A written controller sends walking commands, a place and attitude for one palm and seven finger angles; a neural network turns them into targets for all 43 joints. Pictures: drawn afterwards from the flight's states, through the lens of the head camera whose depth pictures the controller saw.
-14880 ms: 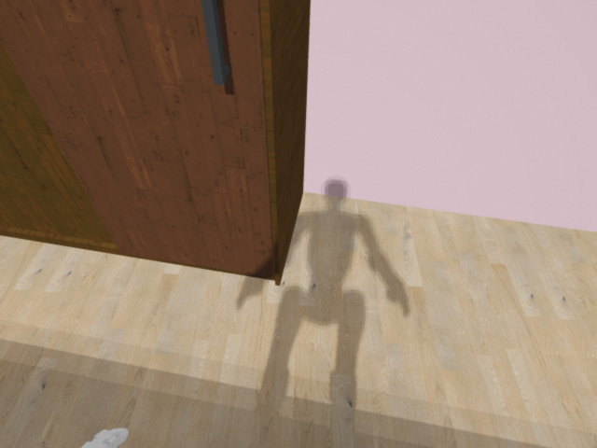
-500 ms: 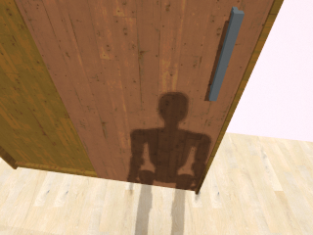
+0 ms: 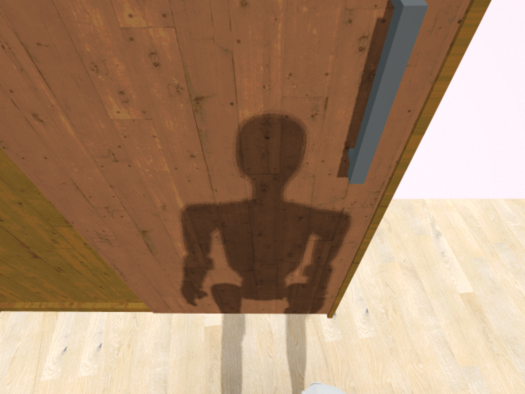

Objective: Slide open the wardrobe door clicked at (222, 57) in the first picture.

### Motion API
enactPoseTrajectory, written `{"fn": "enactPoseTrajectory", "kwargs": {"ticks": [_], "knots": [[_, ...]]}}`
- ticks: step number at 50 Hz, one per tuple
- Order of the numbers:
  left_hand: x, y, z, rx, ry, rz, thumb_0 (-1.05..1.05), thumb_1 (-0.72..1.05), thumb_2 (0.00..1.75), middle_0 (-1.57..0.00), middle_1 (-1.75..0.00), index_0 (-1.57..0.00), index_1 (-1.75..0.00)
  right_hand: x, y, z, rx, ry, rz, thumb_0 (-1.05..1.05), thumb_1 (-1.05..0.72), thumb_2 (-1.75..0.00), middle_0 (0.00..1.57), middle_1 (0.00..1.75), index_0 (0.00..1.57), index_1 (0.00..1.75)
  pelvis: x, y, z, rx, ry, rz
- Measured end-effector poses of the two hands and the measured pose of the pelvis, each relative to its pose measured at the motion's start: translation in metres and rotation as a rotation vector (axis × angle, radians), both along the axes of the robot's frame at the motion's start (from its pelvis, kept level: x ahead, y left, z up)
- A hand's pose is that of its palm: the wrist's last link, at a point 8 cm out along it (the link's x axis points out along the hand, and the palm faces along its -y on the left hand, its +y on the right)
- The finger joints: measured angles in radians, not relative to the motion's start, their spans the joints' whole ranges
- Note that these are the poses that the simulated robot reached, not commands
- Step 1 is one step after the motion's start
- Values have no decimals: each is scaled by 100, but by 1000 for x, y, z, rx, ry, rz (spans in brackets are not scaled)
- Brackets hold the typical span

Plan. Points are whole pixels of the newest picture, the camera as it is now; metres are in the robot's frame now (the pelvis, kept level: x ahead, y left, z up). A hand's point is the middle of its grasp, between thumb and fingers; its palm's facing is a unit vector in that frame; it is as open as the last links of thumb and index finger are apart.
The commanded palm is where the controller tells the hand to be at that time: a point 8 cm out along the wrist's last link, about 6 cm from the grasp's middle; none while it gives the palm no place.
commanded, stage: come to a stop and stand still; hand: right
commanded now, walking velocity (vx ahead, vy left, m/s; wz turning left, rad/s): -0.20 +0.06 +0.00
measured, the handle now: (373, 102) +0.42 -0.14 +0.23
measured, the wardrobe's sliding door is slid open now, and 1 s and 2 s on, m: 0.00 0.00 0.00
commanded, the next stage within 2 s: look again from close up in 1.40 s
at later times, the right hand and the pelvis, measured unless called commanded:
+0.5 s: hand out of the picture +0.04 -0.21 -0.16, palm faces -0.01 +0.98 -0.22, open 7.3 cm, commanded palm none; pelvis -0.04 -0.02 +0.01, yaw +1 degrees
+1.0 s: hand out of the picture -0.09 -0.21 -0.18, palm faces +0.02 +0.99 -0.15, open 7.3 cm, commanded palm none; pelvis -0.03 -0.05 -0.01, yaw +0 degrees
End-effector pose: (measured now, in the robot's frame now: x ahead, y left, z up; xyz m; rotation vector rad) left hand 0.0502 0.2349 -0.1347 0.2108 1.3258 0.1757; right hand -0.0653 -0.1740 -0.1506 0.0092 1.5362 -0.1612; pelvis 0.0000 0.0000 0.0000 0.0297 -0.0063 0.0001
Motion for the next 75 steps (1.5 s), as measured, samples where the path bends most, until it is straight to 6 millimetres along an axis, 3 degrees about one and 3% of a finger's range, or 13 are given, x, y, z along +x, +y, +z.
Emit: {"fn": "enactPoseTrajectory", "kwargs": {"ticks": [4,8,14,20,25,30,34,38,42,48,60,67,75], "knots": [[40,-18,4,15,-92,-17,0,94,90,-19,-30,-20,-29,17,-31,-12,-16,13,20,0,-91,-90,20,30,20,30,9,-16,-6,-9,-10,16],[53,-35,16,9,-151,-21,0,93,90,-20,-30,-20,-29,50,-66,-9,-74,-40,67,0,-91,-90,20,30,20,30,5,-24,1,6,-7,28],[36,-41,26,21,-158,-7,-1,93,90,-20,-30,-20,-30,98,-105,2,-143,-191,108,0,-91,-90,20,29,20,30,-11,-27,9,25,11,25],[-9,-28,27,33,-118,29,-1,92,90,-20,-30,-20,-30,113,-109,11,-155,-280,144,0,-91,-90,20,29,20,30,-30,-25,10,29,12,22],[-60,-11,20,15,-47,70,0,91,90,-20,-30,-20,-30,94,-89,19,-137,-284,162,0,-91,-90,20,29,20,30,-43,-16,11,19,8,17],[-106,5,6,-19,44,112,0,91,90,-20,-30,-20,-30,40,-63,19,-137,-218,141,0,-91,-90,20,29,20,30,-53,-2,9,-30,8,23],[-132,7,9,-40,96,129,0,91,90,-20,-30,-20,-29,-2,-47,22,-108,-117,107,0,-91,-90,20,29,20,30,-51,0,16,-39,10,33],[-146,0,7,-46,140,118,0,91,90,-20,-30,-20,-29,-23,-39,20,-75,-75,85,0,-91,-90,20,29,20,30,-48,-4,14,-25,12,13],[-139,-16,4,-38,175,79,0,91,90,-19,-30,-20,-29,-35,-42,13,-49,-44,44,0,-91,-90,20,30,20,30,-42,-17,8,-15,15,-4],[-93,-56,-7,-44,74,20,0,92,90,-19,-30,-20,-29,-33,-69,-2,-41,12,80,0,-91,-90,20,30,20,30,-38,-46,-5,5,33,3],[-48,-74,-9,-33,-49,14,2,96,90,-20,-30,-20,-30,54,-135,8,-166,-169,156,0,-91,-90,20,29,20,30,-24,-72,-4,-24,17,29],[-44,-74,-6,-40,-77,8,0,94,90,-20,-30,-20,-30,87,-140,16,-185,-254,188,0,-91,-90,20,29,20,30,-27,-71,-1,-38,7,39],[-60,-65,-5,-49,-43,16,0,92,90,-20,-30,-20,-30,78,-125,17,-164,-236,199,0,-91,-90,20,29,20,30,-34,-63,2,-43,3,40]]}}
